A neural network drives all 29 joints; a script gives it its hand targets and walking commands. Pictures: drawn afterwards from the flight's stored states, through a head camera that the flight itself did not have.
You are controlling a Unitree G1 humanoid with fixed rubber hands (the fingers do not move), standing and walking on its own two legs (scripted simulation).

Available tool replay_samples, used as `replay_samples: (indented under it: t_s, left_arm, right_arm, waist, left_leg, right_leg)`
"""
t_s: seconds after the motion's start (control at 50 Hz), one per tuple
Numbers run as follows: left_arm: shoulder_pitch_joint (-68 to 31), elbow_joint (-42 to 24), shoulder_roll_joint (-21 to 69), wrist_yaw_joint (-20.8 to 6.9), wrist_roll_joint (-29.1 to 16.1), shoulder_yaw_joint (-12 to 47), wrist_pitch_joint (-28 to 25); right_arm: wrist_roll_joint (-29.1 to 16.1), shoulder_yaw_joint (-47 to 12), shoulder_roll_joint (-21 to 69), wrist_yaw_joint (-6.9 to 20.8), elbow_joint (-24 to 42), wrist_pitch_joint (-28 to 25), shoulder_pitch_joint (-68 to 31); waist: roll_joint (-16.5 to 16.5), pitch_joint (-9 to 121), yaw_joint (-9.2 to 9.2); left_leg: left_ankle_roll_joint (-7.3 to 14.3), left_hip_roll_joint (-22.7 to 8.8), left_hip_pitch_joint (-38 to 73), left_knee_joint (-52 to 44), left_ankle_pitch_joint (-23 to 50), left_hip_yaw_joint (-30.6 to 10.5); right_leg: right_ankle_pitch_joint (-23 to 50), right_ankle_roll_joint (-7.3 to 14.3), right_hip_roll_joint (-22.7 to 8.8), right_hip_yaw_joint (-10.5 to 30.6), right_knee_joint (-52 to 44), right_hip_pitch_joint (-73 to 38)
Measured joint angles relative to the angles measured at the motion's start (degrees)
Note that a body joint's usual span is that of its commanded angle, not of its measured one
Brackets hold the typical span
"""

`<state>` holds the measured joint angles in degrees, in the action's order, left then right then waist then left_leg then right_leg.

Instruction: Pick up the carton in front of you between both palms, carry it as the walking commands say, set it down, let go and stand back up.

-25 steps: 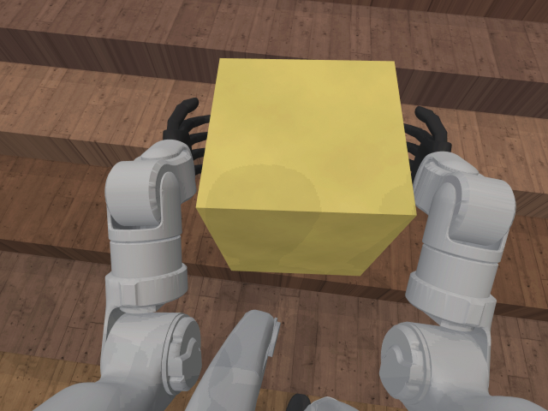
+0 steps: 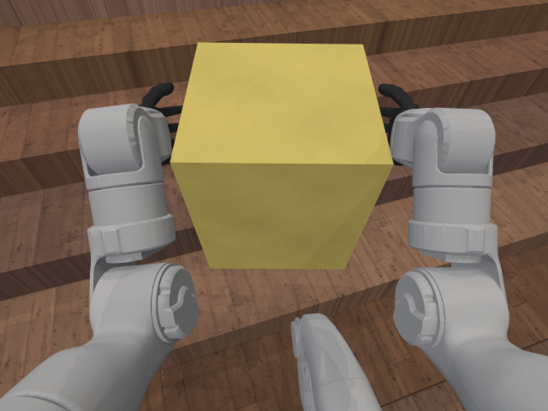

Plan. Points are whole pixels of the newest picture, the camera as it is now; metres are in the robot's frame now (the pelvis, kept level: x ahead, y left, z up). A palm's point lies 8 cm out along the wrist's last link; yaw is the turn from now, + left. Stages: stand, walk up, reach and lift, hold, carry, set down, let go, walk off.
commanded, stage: carry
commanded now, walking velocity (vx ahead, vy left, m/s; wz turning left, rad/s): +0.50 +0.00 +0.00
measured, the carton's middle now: (278, 167) +0.41 -0.06 +0.14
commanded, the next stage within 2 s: none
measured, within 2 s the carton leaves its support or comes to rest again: neither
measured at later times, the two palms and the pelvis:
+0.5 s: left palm out of the picture +0.66 +0.15 +0.29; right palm out of the picture +0.70 -0.15 +0.29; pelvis +0.29 -0.04 +0.13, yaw +2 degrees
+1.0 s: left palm out of the picture +0.97 +0.16 +0.47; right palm out of the picture +0.95 -0.13 +0.48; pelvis +0.58 +0.03 +0.27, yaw +1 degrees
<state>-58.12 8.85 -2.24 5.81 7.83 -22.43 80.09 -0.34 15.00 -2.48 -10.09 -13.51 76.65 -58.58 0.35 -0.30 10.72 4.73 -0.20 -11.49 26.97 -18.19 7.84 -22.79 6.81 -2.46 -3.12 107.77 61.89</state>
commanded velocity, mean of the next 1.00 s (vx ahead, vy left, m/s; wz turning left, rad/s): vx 0.50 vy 0.00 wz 0.00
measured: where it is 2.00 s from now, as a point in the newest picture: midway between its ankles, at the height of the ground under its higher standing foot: (203, 97)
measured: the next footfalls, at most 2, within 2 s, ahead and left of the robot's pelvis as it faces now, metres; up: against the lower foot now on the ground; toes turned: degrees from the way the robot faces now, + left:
right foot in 0.16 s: +0.33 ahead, -0.16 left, +0.14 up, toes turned -8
left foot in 0.64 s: +0.58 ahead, +0.14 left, +0.27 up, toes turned +9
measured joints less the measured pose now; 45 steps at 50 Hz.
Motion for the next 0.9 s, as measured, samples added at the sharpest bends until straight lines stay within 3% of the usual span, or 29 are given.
replay_samples:
  t_s: [0.06, 0.12, 0.16, 0.18, 0.2, 0.22, 0.26, 0.3, 0.36, 0.42, 0.52, 0.56, 0.6, 0.64, 0.66, 0.68, 0.7, 0.74, 0.78, 0.82, 0.9]
  left_arm:
    - [-1.0, 2.0, -0.4, 0.0, 0.3, 1.2, 0.6]
    - [-1.1, 4.2, -0.9, 0.5, -0.3, 3.3, 1.4]
    - [-0.6, 6.4, -1.0, 1.0, -1.6, 5.1, 1.0]
    - [0.2, 7.5, -0.8, 1.4, -2.4, 6.1, 0.5]
    - [0.7, 8.3, -0.4, 2.1, -3.0, 7.4, -0.2]
    - [1.1, 8.8, 0.0, 2.5, -3.7, 8.6, -1.1]
    - [3.1, 8.9, 1.0, 3.5, -5.1, 10.4, -2.9]
    - [6.2, 7.1, 1.5, 4.2, -6.5, 11.6, -3.8]
    - [8.3, 3.1, 1.7, 5.0, -7.9, 11.5, -4.3]
    - [8.2, -0.4, 2.3, 5.0, -7.6, 10.3, -5.4]
    - [7.6, -4.3, 3.6, 4.8, -6.3, 8.5, -6.0]
    - [7.9, -5.0, 3.1, 4.5, -6.2, 8.0, -5.3]
    - [7.7, -4.5, 2.4, 3.8, -5.6, 7.1, -4.0]
    - [7.6, -3.1, 1.6, 3.0, -5.1, 6.2, -2.9]
    - [7.6, -2.1, 1.1, 2.5, -4.7, 5.6, -2.7]
    - [7.2, -1.1, 0.5, 1.4, -4.8, 4.8, -2.4]
    - [6.8, -0.2, -0.1, 0.7, -4.4, 4.3, -2.4]
    - [6.9, 1.1, -0.5, 0.0, -3.1, 3.4, -2.5]
    - [7.9, 0.6, 0.4, -0.1, -2.2, 2.8, -1.7]
    - [8.7, -1.3, 1.2, -0.1, -1.6, 3.1, -0.9]
    - [7.3, -4.8, 1.1, -0.1, -1.6, 4.3, -0.2]
  right_arm:
    - [1.3, 1.0, -0.1, 1.1, -1.4, 0.7, -0.6]
    - [2.7, 2.4, 0.0, 2.0, -2.0, 2.0, -0.1]
    - [3.9, 3.9, 0.3, 2.6, -2.0, 2.7, 1.1]
    - [4.6, 4.6, 0.3, 3.0, -1.9, 2.9, 2.1]
    - [5.2, 5.3, 0.1, 3.4, -1.9, 3.0, 2.6]
    - [5.8, 6.4, -0.2, 4.0, -1.9, 2.7, 3.0]
    - [6.9, 8.2, -0.4, 4.8, -1.7, 1.9, 4.0]
    - [8.0, 9.2, 0.7, 5.0, 0.4, 1.9, 5.8]
    - [8.4, 9.2, 2.4, 5.0, 5.5, 1.9, 8.1]
    - [7.9, 8.0, 2.7, 5.0, 9.9, 1.3, 8.9]
    - [6.6, 6.1, 1.8, 5.1, 13.7, 0.8, 8.9]
    - [6.7, 4.5, 2.0, 4.8, 13.1, 0.6, 8.8]
    - [6.9, 3.0, 2.2, 4.5, 11.3, 0.7, 8.6]
    - [6.5, 1.4, 1.9, 4.1, 8.2, 0.6, 8.0]
    - [6.1, 0.4, 1.9, 3.8, 6.6, 0.4, 7.9]
    - [5.7, -0.4, 1.9, 3.4, 5.1, 0.1, 7.5]
    - [5.2, -1.4, 2.0, 2.9, 3.9, -0.4, 7.3]
    - [4.2, -2.8, 2.6, 2.0, 2.7, -1.2, 8.5]
    - [2.8, -3.3, 2.8, 1.3, 3.6, -0.9, 10.7]
    - [2.0, -3.0, 2.6, 0.8, 5.2, -0.1, 11.5]
    - [1.4, -1.7, 1.8, 0.7, 7.8, 0.5, 9.2]
  waist:
    - [0.7, 1.7, -2.26]
    - [0.2, 3.7, -6.47]
    - [0.5, 5.0, -10.23]
    - [0.3, 5.1, -12.81]
    - [-0.3, 4.1, -15.67]
    - [-0.6, 2.7, -17.84]
    - [-1.6, 0.1, -20.68]
    - [-2.5, -1.8, -21.72]
    - [-1.9, -4.3, -20.98]
    - [-1.2, -4.8, -19.46]
    - [-2.1, -1.9, -18.1]
    - [-2.0, -0.9, -16.87]
    - [-0.8, 0.7, -14.93]
    - [-0.3, 2.6, -12.13]
    - [0.1, 3.3, -10.01]
    - [0.7, 2.8, -7.64]
    - [1.1, 2.0, -5.63]
    - [2.1, 0.6, -3.33]
    - [3.0, -0.2, -2.54]
    - [2.8, -0.9, -2.85]
    - [1.6, -1.1, -4.15]
  left_leg:
    - [-1.8, -1.6, 6.2, -5.5, -0.8, -1.4]
    - [-2.9, -4.2, 12.8, -13.9, 1.0, -1.3]
    - [-2.9, -5.8, 13.8, -13.2, 3.0, -1.1]
    - [-3.0, -7.0, 12.1, -7.7, 4.0, -1.2]
    - [-3.2, -8.6, 8.5, 2.5, 7.3, -2.0]
    - [-3.8, -7.6, 2.2, 18.7, 8.1, -6.3]
    - [-2.9, -2.2, -10.4, 50.0, 7.6, -13.0]
    - [-1.0, 1.4, -19.7, 67.6, 7.4, -13.8]
    - [1.0, 2.3, -30.3, 74.0, 4.6, -11.0]
    - [2.3, 0.5, -38.2, 70.9, -1.1, -7.9]
    - [3.1, -3.1, -53.9, 84.9, -15.3, -8.1]
    - [2.8, -5.4, -56.9, 78.0, -13.9, -6.9]
    - [2.6, -6.6, -54.1, 60.7, -7.5, -3.3]
    - [3.2, -5.2, -46.7, 47.0, -4.9, -0.3]
    - [3.5, -3.4, -40.6, 41.9, -7.7, 0.8]
    - [2.0, -2.1, -36.6, 37.4, -2.3, 1.8]
    - [1.0, -1.4, -34.5, 36.0, -1.2, 2.2]
    - [0.2, -0.8, -29.9, 32.6, -2.4, 2.3]
    - [-0.4, -0.4, -24.3, 26.9, -2.6, 2.2]
    - [-0.9, -0.4, -18.9, 20.7, -1.5, 2.2]
    - [-1.2, -1.2, -10.1, 10.1, 0.2, 1.5]
  right_leg:
    - [-2.1, -0.4, -2.3, -1.1, -2.1, 5.7]
    - [1.4, 0.2, -3.4, -5.3, -23.1, 3.3]
    - [3.8, 1.1, -1.6, -7.7, -36.3, -3.8]
    - [0.8, 0.7, 0.2, -8.1, -41.9, -9.9]
    - [6.3, 0.4, 1.4, -8.9, -46.1, -13.7]
    - [6.5, 0.5, 1.9, -9.2, -47.4, -15.6]
    - [4.5, 0.6, 2.5, -9.2, -50.4, -19.4]
    - [4.9, -0.7, 3.0, -9.1, -55.8, -24.4]
    - [6.4, -1.9, 2.7, -8.6, -64.5, -31.7]
    - [7.2, -2.5, 1.9, -7.9, -71.3, -37.6]
    - [5.7, -4.9, 0.3, -5.8, -78.5, -45.9]
    - [5.9, -6.0, -1.3, -4.9, -83.6, -51.0]
    - [7.7, -6.2, -3.7, -4.5, -90.1, -56.0]
    - [10.2, -6.1, -5.8, -4.2, -91.3, -58.1]
    - [11.6, -5.8, -7.3, -3.7, -87.1, -56.6]
    - [15.0, -5.5, -8.8, -2.2, -78.8, -53.5]
    - [14.9, -6.1, -7.9, 2.0, -64.5, -47.9]
    - [12.3, -5.9, -2.0, 8.9, -33.7, -36.3]
    - [11.3, -4.2, 2.0, 8.8, -15.2, -27.7]
    - [10.8, -2.5, 3.1, 5.8, -8.2, -20.8]
    - [7.6, -0.7, 1.5, 0.6, -10.7, -10.6]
